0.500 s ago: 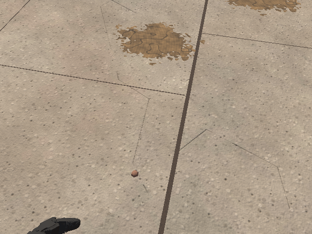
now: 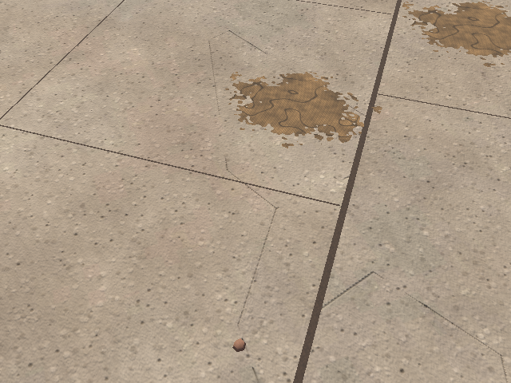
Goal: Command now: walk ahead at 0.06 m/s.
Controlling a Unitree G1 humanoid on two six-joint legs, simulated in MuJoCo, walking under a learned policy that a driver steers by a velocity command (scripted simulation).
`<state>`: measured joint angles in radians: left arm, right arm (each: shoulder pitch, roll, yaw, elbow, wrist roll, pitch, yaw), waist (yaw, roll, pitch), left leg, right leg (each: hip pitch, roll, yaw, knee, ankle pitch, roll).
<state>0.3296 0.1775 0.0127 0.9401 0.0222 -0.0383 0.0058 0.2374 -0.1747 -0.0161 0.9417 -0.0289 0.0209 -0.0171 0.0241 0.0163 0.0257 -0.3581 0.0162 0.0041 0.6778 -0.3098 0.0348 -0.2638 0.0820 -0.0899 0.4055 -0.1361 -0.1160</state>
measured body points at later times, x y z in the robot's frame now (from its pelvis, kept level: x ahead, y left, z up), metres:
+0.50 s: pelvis +0.07 -0.01 +0.00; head +0.07 -0.03 +0.45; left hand +0.10 +0.24 -0.14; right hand +0.02 -0.25 -0.16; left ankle +0.03 +0.11 -0.74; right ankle +0.08 -0.08 -0.74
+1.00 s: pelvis +0.14 -0.02 +0.00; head +0.14 -0.02 +0.45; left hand +0.10 +0.18 -0.16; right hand +0.17 -0.24 -0.16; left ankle +0.16 +0.09 -0.74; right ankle +0.08 -0.08 -0.74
